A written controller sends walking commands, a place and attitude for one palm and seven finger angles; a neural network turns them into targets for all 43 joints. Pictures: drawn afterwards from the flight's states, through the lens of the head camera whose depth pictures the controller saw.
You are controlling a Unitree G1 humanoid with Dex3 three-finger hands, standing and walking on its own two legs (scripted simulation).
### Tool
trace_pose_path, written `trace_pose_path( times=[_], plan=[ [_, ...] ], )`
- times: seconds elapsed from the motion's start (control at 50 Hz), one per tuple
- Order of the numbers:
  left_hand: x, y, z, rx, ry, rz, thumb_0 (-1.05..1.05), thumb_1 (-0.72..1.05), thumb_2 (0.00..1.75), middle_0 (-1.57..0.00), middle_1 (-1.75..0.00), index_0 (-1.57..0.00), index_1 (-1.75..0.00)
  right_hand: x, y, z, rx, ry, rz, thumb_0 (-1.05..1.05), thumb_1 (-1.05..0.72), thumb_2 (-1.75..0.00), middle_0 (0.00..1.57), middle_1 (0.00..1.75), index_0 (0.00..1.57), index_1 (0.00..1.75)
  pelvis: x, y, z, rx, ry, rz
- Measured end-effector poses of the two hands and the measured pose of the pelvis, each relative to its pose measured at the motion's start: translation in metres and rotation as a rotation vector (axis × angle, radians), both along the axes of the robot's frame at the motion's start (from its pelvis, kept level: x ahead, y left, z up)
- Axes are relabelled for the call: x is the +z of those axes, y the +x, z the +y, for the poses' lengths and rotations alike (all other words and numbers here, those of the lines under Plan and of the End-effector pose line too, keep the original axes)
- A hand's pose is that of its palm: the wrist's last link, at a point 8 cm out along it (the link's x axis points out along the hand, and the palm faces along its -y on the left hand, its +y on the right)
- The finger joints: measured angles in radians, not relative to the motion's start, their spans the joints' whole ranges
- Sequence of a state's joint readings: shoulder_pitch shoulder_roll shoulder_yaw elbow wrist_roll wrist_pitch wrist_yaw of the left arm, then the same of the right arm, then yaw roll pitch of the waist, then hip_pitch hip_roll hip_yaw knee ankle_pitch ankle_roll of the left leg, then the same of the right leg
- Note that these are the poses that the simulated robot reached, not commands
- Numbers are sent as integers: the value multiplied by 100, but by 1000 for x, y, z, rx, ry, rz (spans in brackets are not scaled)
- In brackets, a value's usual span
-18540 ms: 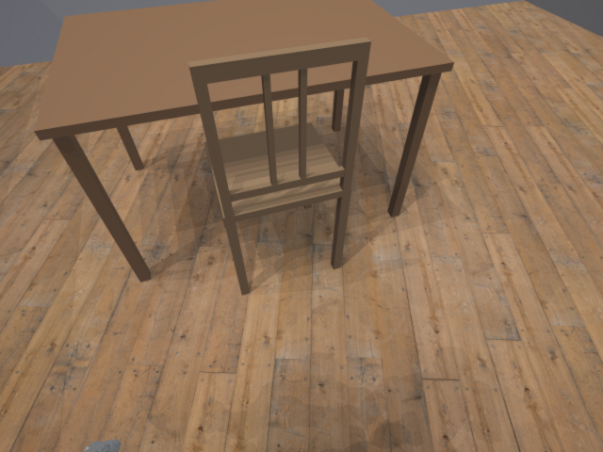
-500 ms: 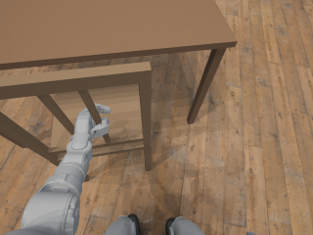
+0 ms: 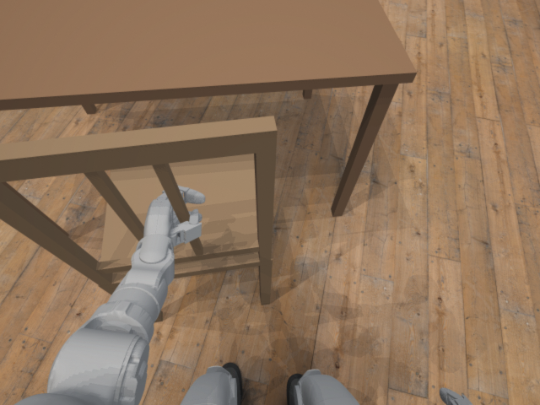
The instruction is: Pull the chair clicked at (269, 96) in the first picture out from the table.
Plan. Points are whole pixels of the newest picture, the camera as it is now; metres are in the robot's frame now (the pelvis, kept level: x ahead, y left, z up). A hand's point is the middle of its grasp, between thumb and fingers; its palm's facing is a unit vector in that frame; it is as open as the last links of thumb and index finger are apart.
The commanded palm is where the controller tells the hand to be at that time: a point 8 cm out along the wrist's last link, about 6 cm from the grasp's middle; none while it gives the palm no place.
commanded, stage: step backward, pulling the chair out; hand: left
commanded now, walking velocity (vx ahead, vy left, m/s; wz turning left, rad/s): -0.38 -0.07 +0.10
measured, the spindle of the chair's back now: (132, 222) +0.42 +0.22 -0.05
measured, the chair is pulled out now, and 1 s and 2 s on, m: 0.15 0.15 0.18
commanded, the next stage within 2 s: stop walking, hand still on the chair in 1.58 s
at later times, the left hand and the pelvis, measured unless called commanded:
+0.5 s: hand (195, 226) +0.40 +0.11 -0.05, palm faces -0.01 -0.98 -0.19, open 5.0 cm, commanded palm +0.40 +0.17 -0.04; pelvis +0.00 +0.00 +0.00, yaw +0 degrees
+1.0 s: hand (195, 225) +0.40 +0.11 -0.05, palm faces -0.02 -0.98 -0.18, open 5.0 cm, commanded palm +0.40 +0.17 -0.04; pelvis +0.00 +0.00 +0.00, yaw +0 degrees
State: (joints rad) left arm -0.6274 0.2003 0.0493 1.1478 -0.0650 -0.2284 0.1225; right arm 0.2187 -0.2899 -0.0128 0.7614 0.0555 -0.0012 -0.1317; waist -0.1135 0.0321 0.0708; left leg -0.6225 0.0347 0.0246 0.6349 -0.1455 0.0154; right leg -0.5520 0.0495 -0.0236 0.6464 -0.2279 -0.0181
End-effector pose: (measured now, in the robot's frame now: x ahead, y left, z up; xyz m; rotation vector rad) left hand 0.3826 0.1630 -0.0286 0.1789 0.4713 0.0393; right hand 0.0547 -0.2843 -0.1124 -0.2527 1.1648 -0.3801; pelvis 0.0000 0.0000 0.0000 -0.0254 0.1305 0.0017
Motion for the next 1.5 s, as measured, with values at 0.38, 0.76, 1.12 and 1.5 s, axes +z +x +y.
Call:
trace_pose_path(
  times=[0.38, 0.76, 1.12, 1.5],
  plan=[
    [0, 0, 0, -9, 6, -6, 2, 74, 84, -35, -120, -50, -145, -14, 12, 26, 27, 71, -26, 1, -90, -90, 20, 30, 21, 30, -3, 1, -1, -2, 0, 4],
    [0, 1, 0, -6, 4, -5, 2, 74, 85, -34, -121, -50, -145, -7, 8, 10, 22, 26, -31, 1, -90, -90, 20, 30, 20, 30, -4, -2, -3, 1, -2, 0],
    [0, 1, 1, -12, 2, -3, 2, 74, 84, -33, -122, -50, -145, -10, 0, 18, 18, 43, -20, 1, -90, -90, 20, 30, 21, 30, -4, -6, -1, -2, -4, -1],
    [1, 0, -1, 26, 5, 6, 3, 73, 85, -34, -121, -50, -145, -11, -5, 1, 17, 41, -7, 1, -90, -90, 20, 30, 21, 30, -4, -6, -12, 5, -1, -10]
  ],
)
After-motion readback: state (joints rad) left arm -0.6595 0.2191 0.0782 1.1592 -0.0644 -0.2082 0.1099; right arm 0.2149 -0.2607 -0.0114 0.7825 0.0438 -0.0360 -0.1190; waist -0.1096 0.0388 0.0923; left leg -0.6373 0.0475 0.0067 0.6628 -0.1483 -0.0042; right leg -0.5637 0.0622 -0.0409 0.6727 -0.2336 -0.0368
